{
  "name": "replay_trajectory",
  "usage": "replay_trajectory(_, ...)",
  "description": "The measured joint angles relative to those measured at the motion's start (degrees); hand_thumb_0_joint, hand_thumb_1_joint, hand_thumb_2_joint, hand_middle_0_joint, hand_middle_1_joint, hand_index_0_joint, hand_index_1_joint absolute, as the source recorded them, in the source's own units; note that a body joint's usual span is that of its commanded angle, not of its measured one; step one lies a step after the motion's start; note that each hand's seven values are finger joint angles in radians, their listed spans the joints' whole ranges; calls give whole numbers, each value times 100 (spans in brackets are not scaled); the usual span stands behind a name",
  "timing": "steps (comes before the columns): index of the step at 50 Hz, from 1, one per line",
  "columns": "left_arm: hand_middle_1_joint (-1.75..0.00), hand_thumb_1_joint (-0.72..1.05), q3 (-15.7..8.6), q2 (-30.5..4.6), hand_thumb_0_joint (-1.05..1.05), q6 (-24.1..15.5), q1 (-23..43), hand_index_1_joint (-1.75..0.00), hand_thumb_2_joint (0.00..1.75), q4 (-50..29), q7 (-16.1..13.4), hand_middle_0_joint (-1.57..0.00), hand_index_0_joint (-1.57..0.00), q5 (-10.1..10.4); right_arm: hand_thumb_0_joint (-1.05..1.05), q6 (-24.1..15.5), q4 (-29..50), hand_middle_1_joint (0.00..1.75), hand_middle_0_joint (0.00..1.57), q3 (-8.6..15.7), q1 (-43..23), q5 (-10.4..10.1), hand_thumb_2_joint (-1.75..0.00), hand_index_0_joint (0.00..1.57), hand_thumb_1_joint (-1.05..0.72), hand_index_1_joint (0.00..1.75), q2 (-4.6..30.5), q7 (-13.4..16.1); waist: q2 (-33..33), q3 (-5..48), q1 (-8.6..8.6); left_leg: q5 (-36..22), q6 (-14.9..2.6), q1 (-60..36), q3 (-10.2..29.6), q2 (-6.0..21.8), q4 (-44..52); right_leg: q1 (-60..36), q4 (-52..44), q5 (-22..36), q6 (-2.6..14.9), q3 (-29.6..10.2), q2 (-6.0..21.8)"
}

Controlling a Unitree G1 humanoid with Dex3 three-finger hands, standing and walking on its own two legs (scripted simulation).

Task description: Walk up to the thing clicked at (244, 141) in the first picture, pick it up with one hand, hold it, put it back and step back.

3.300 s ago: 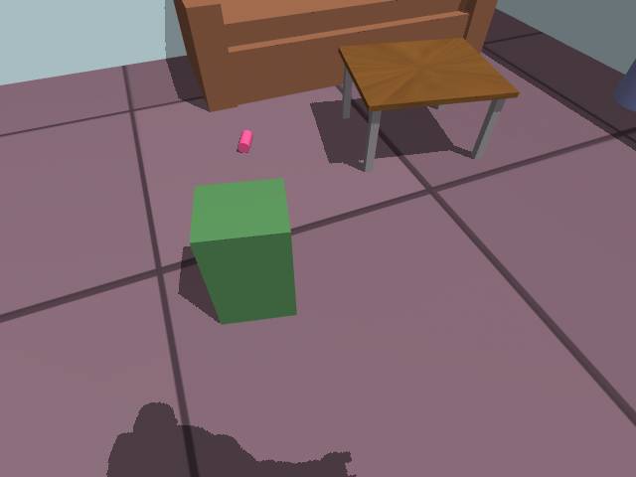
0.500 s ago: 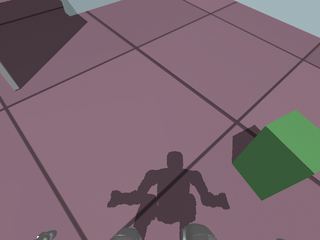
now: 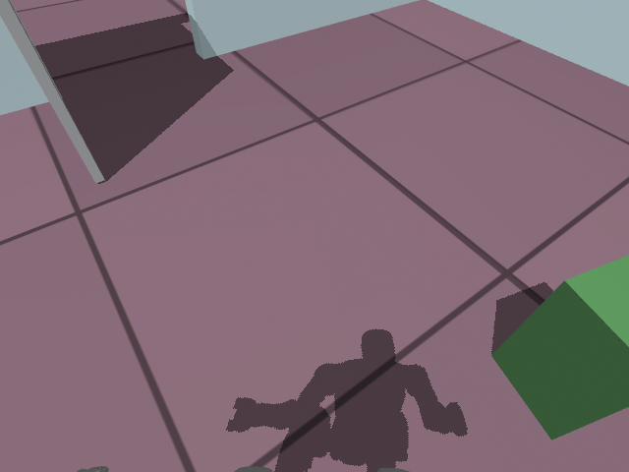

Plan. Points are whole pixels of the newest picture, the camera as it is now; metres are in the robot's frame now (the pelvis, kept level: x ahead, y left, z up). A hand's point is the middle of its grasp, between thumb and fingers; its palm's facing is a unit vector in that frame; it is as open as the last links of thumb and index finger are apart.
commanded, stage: walk up
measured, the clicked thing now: out of the picture +0.91 -1.62 -0.72
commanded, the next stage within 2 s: stand in 0.50 s
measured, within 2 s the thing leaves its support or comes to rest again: neither
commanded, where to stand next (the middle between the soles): +0.07 -0.02 m, yaw -3 degrees
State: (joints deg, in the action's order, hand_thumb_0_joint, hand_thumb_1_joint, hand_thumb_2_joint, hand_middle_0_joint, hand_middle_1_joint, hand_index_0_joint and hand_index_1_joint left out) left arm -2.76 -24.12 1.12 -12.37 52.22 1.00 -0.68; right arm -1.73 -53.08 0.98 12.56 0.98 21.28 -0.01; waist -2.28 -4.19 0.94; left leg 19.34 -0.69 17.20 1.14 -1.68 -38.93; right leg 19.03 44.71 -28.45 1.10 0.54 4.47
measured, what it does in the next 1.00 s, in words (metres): stands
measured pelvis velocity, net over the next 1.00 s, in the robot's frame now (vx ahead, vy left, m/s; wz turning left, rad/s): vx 0.00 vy -0.02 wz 0.00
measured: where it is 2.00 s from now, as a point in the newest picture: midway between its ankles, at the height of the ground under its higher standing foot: outside the picture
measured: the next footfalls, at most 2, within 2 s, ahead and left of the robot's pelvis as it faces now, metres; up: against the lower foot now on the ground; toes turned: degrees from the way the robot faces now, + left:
none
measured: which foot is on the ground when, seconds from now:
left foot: down 0.00-1.00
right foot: down 0.00-1.00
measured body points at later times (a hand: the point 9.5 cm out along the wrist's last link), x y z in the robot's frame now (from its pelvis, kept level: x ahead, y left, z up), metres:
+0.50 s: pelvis +0.01 -0.01 +0.02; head +0.02 +0.00 +0.47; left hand +0.09 +0.30 -0.11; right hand +0.12 -0.31 -0.10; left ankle +0.02 +0.12 -0.72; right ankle +0.02 -0.14 -0.72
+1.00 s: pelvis +0.00 -0.02 +0.03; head +0.01 -0.01 +0.48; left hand +0.08 +0.29 -0.10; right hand +0.08 -0.32 -0.10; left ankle +0.02 +0.12 -0.72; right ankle +0.02 -0.14 -0.72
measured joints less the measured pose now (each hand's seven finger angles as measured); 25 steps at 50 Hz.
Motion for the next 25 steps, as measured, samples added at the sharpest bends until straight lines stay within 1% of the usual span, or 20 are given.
replay_trajectory(1,-30,90,-4,-9,1,-39,-17,-30,90,33,-2,-21,-21,15,1,8,-44,30,20,-27,-9,-11,-90,20,-91,30,-15,-1,-27,20,11,4,35,-3,-5,24,-2,-91,-263,347,-5,-2,-22)
replay_trajectory(2,-30,90,-4,6,1,-80,-19,-30,90,78,-7,-21,-21,20,1,16,-91,30,20,-42,-41,-30,-90,20,-91,30,-15,-3,-12,10,14,22,68,-10,8,68,-33,-167,-461,851,-92,22,-54)
replay_trajectory(3,-30,90,6,47,1,-107,-2,-30,90,139,-14,-21,-21,16,1,26,-144,30,20,-45,-83,-51,-90,20,-91,30,-5,-2,52,-14,2,36,94,-24,57,130,-63,-245,-564,981,-178,74,-110)
replay_trajectory(5,-30,90,62,122,1,-128,19,-30,90,243,-10,-21,-20,3,1,53,-225,30,20,-43,-145,-77,-90,20,-91,30,-3,-4,126,3,-12,3,121,-63,122,192,1,-349,-728,1002,-251,143,-170)
replay_trajectory(9,-30,90,172,228,1,-107,77,-30,90,406,43,-21,-21,-2,1,55,-371,30,20,-60,-252,-57,-90,20,-91,30,-9,-34,131,87,-15,-155,125,-179,137,176,322,-447,-984,1076,-232,168,-154)
replay_trajectory(12,-30,90,211,291,1,-148,154,-30,90,525,59,-21,-21,-2,1,47,-494,30,20,-87,-347,-63,-90,20,-91,30,-10,-52,169,111,-14,-243,141,-248,176,203,501,-555,-1223,1188,-237,212,-182)
replay_trajectory(17,-30,90,223,324,1,-190,319,-30,90,706,46,-21,-21,24,1,9,-661,30,20,-128,-483,-87,-90,20,-91,30,-35,-53,168,115,-8,-383,163,-409,205,205,807,-722,-1516,1310,-238,250,-183)
replay_trajectory(25,-30,90,194,300,1,-183,592,-30,90,940,18,-21,-21,37,1,37,-880,30,20,-125,-668,-86,-90,20,-91,30,-66,-35,182,140,-21,-535,179,-622,232,217,1163,-955,-1890,1461,-238,288,-197)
